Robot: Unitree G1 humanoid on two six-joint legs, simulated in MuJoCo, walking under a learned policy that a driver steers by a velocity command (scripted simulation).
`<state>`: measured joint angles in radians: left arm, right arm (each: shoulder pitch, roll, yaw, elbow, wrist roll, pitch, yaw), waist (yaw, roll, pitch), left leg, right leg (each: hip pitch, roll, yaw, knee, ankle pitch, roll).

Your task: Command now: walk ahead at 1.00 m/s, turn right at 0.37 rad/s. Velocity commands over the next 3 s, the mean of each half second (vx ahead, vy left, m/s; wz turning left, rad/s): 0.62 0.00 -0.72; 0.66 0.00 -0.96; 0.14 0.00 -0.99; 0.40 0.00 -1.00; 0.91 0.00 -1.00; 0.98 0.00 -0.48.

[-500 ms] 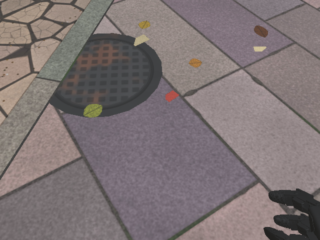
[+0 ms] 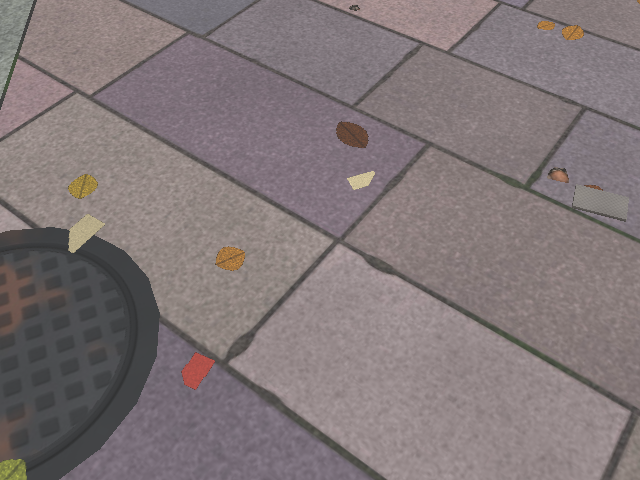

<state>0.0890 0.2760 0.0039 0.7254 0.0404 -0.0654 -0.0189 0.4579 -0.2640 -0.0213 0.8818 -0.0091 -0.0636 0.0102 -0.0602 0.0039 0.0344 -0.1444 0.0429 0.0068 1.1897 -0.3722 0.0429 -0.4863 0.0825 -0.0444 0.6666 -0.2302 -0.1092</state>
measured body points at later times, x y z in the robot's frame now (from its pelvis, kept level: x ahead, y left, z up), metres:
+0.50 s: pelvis +0.38 +0.01 +0.02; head +0.42 +0.00 +0.47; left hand +0.58 +0.25 -0.09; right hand +0.41 -0.28 -0.09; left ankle +0.48 +0.10 -0.71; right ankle +0.30 -0.08 -0.62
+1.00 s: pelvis +0.59 -0.22 +0.00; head +0.61 -0.27 +0.44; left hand +0.90 -0.15 -0.10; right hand +0.43 -0.47 -0.13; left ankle +0.63 -0.01 -0.60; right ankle +0.60 -0.29 -0.71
